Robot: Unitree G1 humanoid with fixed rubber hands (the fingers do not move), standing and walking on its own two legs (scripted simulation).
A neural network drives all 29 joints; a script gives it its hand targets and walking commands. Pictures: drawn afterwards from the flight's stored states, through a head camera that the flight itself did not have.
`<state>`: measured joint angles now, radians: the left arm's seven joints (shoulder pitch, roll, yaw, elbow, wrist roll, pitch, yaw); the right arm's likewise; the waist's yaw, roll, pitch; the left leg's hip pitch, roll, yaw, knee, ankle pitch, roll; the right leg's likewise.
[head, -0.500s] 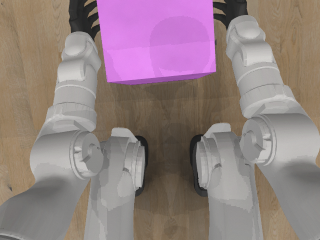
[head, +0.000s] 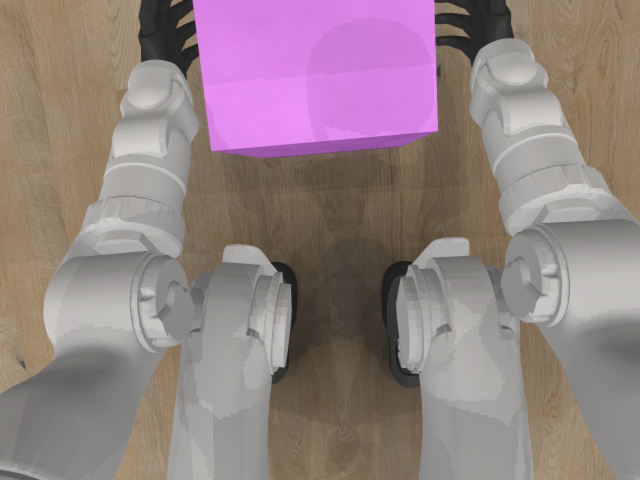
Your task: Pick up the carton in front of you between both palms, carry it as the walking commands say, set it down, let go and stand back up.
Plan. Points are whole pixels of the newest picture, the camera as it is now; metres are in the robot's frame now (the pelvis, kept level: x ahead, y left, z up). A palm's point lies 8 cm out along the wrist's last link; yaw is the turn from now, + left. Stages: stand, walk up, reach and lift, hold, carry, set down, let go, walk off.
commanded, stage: set down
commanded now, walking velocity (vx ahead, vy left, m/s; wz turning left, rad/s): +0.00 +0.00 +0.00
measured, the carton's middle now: (321, 63) +0.52 +0.00 -0.24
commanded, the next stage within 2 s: let go in 1.22 s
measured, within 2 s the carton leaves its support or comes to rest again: neither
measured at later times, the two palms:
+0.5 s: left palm (98, 52) +0.50 +0.17 -0.07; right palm out of the picture +0.52 -0.22 -0.07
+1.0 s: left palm out of the picture +0.50 +0.17 +0.08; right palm out of the picture +0.51 -0.23 +0.08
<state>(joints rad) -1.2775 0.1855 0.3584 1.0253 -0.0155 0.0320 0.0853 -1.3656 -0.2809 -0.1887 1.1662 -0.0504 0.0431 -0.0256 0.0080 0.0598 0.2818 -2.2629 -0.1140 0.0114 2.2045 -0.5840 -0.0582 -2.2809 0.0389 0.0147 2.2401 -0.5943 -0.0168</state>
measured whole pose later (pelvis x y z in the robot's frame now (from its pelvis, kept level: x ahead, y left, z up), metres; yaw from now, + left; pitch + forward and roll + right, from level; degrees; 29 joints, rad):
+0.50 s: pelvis +0.00 +0.01 +0.06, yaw -1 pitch +40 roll +2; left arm -1.11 0.22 0.20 0.85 -0.14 0.10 0.15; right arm -1.24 -0.39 -0.13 1.03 0.13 0.10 -0.02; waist 0.02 0.02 0.13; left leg -2.15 -0.09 0.01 2.02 -0.56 -0.03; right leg -2.17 0.05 0.03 2.04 -0.57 0.00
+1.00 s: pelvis +0.02 +0.00 +0.18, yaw -2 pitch +45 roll +3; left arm -0.93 0.17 0.27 0.75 -0.08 0.12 0.11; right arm -1.06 -0.34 -0.19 0.88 0.05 0.13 0.01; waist 0.04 0.01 -0.09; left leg -1.88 -0.07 -0.02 1.57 -0.48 -0.03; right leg -1.90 0.06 0.04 1.59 -0.48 -0.01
